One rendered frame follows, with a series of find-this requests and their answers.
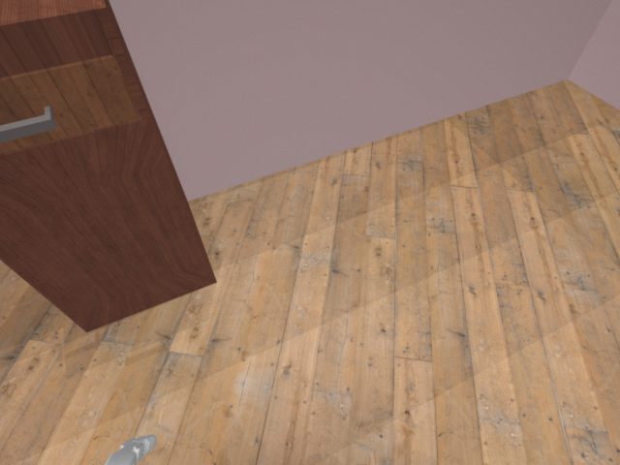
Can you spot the handle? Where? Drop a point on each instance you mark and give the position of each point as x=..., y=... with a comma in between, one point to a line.
x=28, y=127

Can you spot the cabinet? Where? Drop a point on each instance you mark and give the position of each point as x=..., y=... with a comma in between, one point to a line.
x=97, y=223

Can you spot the drawer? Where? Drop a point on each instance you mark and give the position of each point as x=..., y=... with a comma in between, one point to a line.
x=84, y=96

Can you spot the robot left hand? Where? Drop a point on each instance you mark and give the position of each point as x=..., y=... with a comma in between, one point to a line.
x=132, y=451

